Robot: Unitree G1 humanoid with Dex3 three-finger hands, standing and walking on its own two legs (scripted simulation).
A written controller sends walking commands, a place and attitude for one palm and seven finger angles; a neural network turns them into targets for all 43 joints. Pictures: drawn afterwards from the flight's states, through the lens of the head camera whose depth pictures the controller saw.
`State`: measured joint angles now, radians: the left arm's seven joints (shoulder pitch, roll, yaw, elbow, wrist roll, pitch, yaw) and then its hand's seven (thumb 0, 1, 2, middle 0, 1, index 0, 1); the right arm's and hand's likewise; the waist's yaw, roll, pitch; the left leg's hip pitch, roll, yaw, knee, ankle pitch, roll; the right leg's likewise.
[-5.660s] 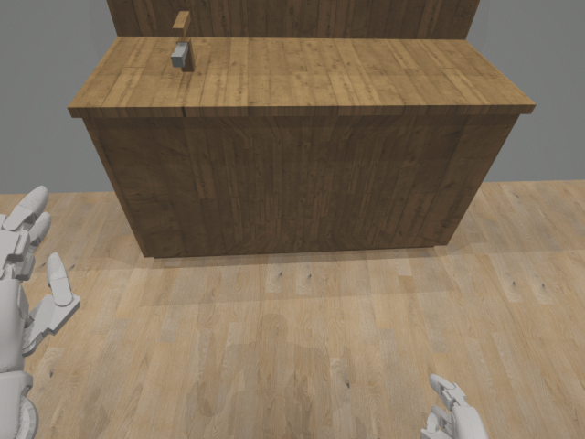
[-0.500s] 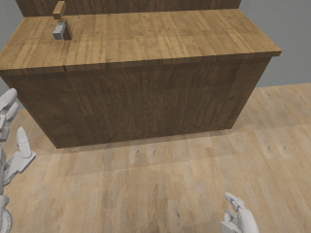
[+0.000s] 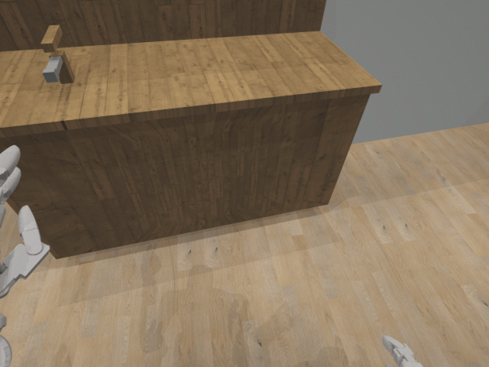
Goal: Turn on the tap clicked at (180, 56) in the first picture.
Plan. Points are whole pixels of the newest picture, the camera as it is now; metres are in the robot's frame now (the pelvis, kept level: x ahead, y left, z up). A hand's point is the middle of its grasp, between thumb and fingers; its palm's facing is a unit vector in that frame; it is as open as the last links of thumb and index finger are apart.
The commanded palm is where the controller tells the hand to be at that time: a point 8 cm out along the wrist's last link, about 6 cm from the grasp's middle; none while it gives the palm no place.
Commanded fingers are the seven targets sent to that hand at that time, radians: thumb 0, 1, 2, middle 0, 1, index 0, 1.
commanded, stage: take the last steps up to it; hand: left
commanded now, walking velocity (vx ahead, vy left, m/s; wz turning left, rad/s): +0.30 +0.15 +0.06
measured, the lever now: (51, 75) +0.79 +0.55 +0.07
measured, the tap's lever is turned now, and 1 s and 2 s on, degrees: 0 0 0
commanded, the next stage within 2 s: come to a stop and stand still in 1.68 s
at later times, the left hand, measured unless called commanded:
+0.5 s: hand (37, 218) +0.26 +0.28 +0.17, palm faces +0.44 -0.80 -0.41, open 7.4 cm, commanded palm +0.21 +0.32 +0.18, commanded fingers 0.00 0.90 0.90 -0.20 -0.30 -0.20 -0.30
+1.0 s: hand (54, 159) +0.36 +0.30 +0.17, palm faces +0.41 -0.80 -0.44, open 7.4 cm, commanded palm +0.30 +0.35 +0.18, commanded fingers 0.00 0.90 0.90 -0.20 -0.30 -0.20 -0.30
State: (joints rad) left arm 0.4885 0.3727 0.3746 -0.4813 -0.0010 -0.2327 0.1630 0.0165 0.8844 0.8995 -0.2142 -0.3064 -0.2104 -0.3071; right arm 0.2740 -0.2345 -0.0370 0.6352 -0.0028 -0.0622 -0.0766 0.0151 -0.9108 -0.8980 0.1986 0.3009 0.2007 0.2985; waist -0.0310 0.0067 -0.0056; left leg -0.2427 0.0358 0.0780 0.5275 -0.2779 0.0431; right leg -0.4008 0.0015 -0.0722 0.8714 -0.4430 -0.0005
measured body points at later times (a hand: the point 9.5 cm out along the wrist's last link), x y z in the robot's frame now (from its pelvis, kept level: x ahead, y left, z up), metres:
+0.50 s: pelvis +0.05 +0.03 -0.01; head +0.08 +0.04 +0.44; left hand +0.23 +0.32 +0.19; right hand +0.21 -0.22 -0.10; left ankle +0.11 +0.16 -0.74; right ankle +0.02 -0.12 -0.74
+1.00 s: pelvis +0.15 +0.07 +0.00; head +0.19 +0.05 +0.45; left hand +0.34 +0.35 +0.19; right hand +0.30 -0.17 -0.11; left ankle +0.17 +0.22 -0.68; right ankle +0.14 -0.03 -0.74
